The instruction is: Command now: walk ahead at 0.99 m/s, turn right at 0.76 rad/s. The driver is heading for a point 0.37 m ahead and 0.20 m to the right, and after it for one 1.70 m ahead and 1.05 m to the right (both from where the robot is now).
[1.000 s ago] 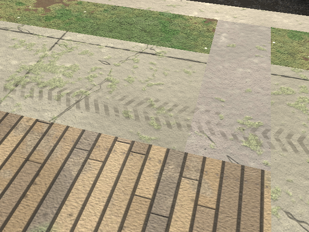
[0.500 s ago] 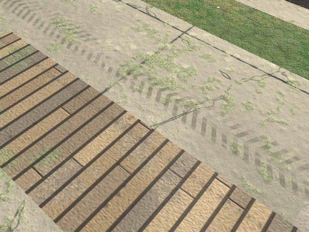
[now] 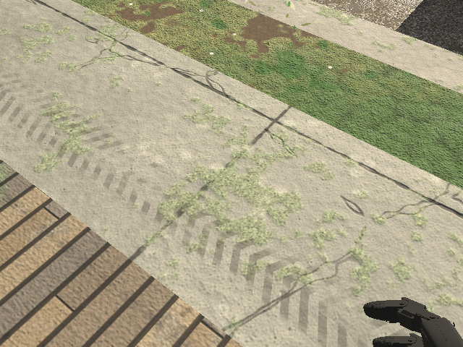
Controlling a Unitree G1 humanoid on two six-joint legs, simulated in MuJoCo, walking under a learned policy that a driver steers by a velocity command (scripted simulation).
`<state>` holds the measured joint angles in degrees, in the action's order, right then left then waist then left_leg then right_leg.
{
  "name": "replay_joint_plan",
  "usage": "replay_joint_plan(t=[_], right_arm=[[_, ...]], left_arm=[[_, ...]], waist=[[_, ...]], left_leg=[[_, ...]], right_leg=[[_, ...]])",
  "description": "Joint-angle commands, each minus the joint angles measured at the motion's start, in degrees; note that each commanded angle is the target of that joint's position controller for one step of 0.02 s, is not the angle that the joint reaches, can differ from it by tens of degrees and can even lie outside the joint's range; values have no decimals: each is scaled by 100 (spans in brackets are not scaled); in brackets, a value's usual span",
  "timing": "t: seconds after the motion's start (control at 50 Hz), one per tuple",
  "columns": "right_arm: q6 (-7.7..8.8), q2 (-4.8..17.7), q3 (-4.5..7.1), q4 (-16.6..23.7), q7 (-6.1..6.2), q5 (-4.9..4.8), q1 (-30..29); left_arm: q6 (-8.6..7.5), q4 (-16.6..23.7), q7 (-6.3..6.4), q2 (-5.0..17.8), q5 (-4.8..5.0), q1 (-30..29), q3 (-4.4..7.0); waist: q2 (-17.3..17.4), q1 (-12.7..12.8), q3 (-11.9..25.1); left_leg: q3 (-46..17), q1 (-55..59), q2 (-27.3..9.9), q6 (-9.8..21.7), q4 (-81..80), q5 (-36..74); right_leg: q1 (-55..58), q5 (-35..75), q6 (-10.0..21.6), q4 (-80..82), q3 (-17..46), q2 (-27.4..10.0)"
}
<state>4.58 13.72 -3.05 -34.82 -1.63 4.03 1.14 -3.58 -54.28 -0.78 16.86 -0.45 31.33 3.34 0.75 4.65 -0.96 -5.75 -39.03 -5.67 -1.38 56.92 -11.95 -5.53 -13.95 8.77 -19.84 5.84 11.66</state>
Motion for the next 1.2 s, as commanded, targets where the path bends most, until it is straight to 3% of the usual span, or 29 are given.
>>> replay_joint_plan(t=[0.02,0.1,0.14,0.16,0.18,0.2,0.22,0.26,0.3,0.34,0.44,0.54,0.56,0.58,0.6,0.62,0.66,0.68,0.72,0.78,0.9,0.96,0.98,1.0,1.02,1.04,1.06,1.1,1.2], right_arm=[[15,435,46,547,-65,-152,-663],[52,620,137,569,38,-182,-753],[156,916,285,368,184,-123,51],[242,1128,385,147,269,-104,1002],[280,1541,531,-80,353,10,2143],[224,1847,639,-79,282,90,2494],[72,1618,715,-97,230,-96,2383],[22,585,470,-125,269,-134,1663],[11,586,464,-356,333,-170,1662],[46,673,524,-457,300,-275,1506],[117,887,665,-437,238,-392,629],[-109,1317,869,-449,191,-541,1191],[-199,1294,861,-398,169,-522,1281],[-296,815,750,-349,110,-326,1898],[-479,982,765,-64,179,-242,2288],[-551,1117,753,-92,258,-163,2113],[-553,1103,730,-2,336,-213,1369],[-575,1100,729,-19,353,-177,1374],[-686,1049,718,-146,347,-165,1522],[-718,795,642,-59,332,-272,1226],[-669,760,618,66,342,-334,714],[-591,777,643,-120,422,-343,1240],[-557,959,696,-135,480,-289,1297],[-555,1584,817,3,488,-175,1151],[-574,1679,855,88,429,-123,769],[-582,1307,779,58,383,-140,813],[-570,1142,730,34,335,-162,671],[-514,1088,720,-28,265,-195,653],[-260,1191,826,-478,143,-280,1649]], left_arm=[[-222,634,-18,866,82,-673,232],[-152,504,-5,1031,119,-247,333],[-105,437,56,1193,106,-179,383],[-124,534,54,1252,152,-507,415],[-170,766,77,739,229,-690,304],[-140,1055,236,123,485,-14,139],[8,1067,320,726,228,-169,201],[148,1173,206,744,6,-1250,249],[365,1311,-17,445,-109,-1537,232],[533,1515,-123,172,-111,-1645,168],[575,1857,-337,124,-95,-1897,47],[565,1808,-237,625,-198,-1494,223],[490,1610,-126,776,-259,-885,315],[465,1706,23,1364,-165,-1286,418],[509,2068,-16,1943,4,-1245,575],[560,2185,-2,1797,103,-1338,601],[621,2096,51,1200,-4,-1915,442],[616,2090,77,1013,-1,-2122,386],[596,2061,48,895,-30,-2200,348],[583,1949,-27,1071,-87,-2016,440],[670,1910,-98,1082,-115,-2004,509],[660,1873,-83,921,-41,-2143,451],[633,1832,-39,754,21,-1991,389],[616,1982,-3,490,122,-1953,316],[582,1896,39,816,-110,-1854,394],[557,1816,15,995,-226,-1812,427],[554,1747,-53,904,-221,-1667,392],[568,1581,-214,769,-233,-1379,301],[414,1700,-294,613,-218,-2186,126]], waist=[[-166,-216,-661],[-277,70,-248],[-319,-285,391],[-409,-835,835],[-32,-1212,1631],[1650,-865,3024],[974,-946,3381],[590,-935,1688],[863,-752,736],[759,-438,400],[808,22,294],[354,161,535],[-3,420,771],[-1312,-152,584],[-1334,-158,1623],[-645,-52,1811],[-292,-314,556],[-406,-484,368],[-285,-580,537],[-155,-480,765],[-626,-316,529],[-865,-572,533],[-529,-590,494],[836,-531,498],[1134,-464,216],[628,-354,313],[649,-223,278],[943,-211,218],[555,-750,-129]], left_leg=[[623,1465,209,-154,-1643,1443],[647,1811,576,-7,-2674,1736],[641,2848,895,106,-3159,1486],[314,4029,482,217,-3293,1985],[-401,5506,-753,405,-2769,2821],[-2533,7301,-3118,1219,-2182,6058],[-2494,7010,-2794,1425,-2088,6090],[-1078,5407,-1813,1067,-2780,4370],[-353,4252,-1475,874,-3242,3990],[93,3490,-1464,866,-3616,3919],[1730,2192,-945,478,-3749,3068],[1968,2679,-1148,254,-1511,3700],[1951,2205,-995,90,-145,2650],[2071,1001,-234,-175,1500,-2407],[1023,57,555,-467,2865,-3234],[301,-35,275,-437,2693,-2784],[136,109,89,-289,1609,-1897],[138,450,67,-262,1096,-1663],[224,1082,233,-239,562,-1498],[138,1312,473,-196,-178,-1277],[-1,1772,932,-3,-1377,-923],[144,2884,970,161,-2836,-458],[-153,3293,559,271,-3621,-523],[-1868,3496,-898,820,-4442,-1525],[-2731,2760,-1560,1325,-4729,-1402],[-2404,2467,-1348,1322,-4646,-2014],[-2016,2390,-970,1124,-4653,-2452],[-1591,2687,-592,948,-4786,-2710],[-1350,3392,-558,950,-4830,-2328]], right_leg=[[-2105,1065,636,1488,1524,-1139],[-563,3193,237,571,1561,-1245],[-81,4888,-193,-1133,1501,-1033],[-614,4364,-390,-2383,1490,-796],[-1499,1920,-484,-3961,1066,-586],[-2911,-2470,-696,-6123,246,-56],[-3347,-2009,-691,-6705,17,-656],[-3872,-1142,-773,-6001,-224,-1088],[-3776,-1050,-898,-5586,-238,-1275],[-3522,-904,-905,-5097,-353,-1324],[-1670,1471,-670,-2408,-956,-1225],[-563,769,-141,-1624,-1296,-710],[231,911,54,-1190,-984,-668],[695,4064,348,-1078,655,-1901],[1569,5035,1574,-702,3299,-3138],[1353,3545,1655,-201,3369,-3158],[-54,1733,1134,153,2490,-2383],[-506,1780,882,176,2151,-2041],[-932,2237,699,87,1845,-1772],[-996,1791,635,66,2088,-1655],[-1285,45,251,197,2822,-1388],[-1631,80,-174,-60,2759,-1185],[-1947,-641,-463,-382,2503,-878],[-2729,-1731,-827,-1579,1459,-125],[-2805,-1656,-929,-3092,527,226],[-2550,-1206,-900,-3716,605,-212],[-2551,-815,-849,-4030,554,-237],[-2862,-490,-859,-4710,327,-305],[-3437,-165,-944,-3976,226,-543]])
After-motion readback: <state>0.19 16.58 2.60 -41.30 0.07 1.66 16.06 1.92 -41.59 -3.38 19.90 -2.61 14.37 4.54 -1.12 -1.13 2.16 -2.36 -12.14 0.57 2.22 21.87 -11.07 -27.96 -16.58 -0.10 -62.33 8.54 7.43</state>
